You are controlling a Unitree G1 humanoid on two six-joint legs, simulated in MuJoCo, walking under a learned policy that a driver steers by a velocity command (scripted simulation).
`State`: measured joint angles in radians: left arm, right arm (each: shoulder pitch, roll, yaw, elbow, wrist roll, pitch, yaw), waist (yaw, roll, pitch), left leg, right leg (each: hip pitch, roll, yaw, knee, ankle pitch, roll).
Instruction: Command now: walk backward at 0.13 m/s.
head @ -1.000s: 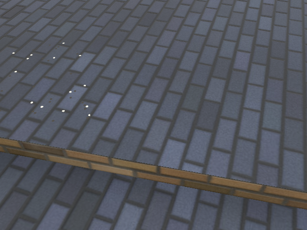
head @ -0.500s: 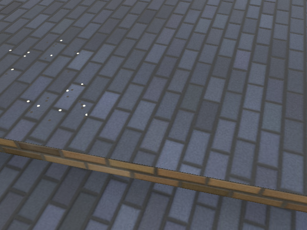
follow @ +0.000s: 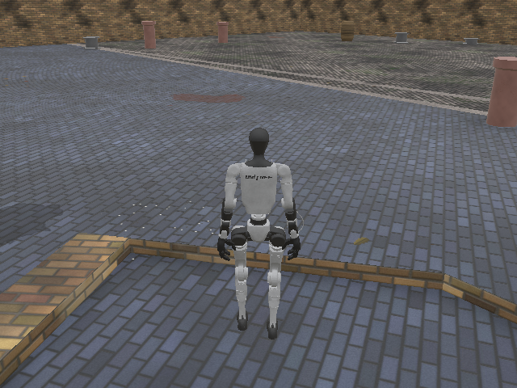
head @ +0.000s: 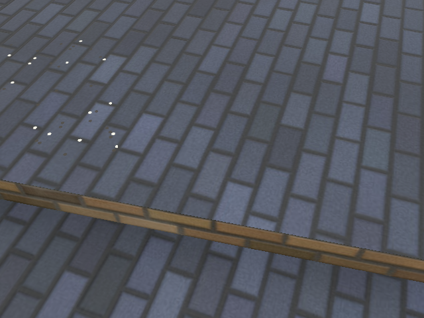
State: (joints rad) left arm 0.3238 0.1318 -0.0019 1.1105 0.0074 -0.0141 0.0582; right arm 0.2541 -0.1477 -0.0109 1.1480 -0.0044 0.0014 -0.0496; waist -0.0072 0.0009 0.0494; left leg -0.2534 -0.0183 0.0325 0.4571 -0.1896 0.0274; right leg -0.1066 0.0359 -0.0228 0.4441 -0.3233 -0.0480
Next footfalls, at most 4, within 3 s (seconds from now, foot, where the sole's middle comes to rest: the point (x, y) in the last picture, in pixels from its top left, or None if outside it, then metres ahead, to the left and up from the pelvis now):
0.30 left None -0.01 0.13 -0.78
0.68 right None -0.12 -0.06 -0.78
1.04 left None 0.01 0.18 -0.78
1.52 right None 0.36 0.02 -0.78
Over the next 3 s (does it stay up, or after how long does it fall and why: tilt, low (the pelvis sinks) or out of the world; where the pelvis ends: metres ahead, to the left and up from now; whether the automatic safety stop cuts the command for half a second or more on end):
stays up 0.99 0.05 0.15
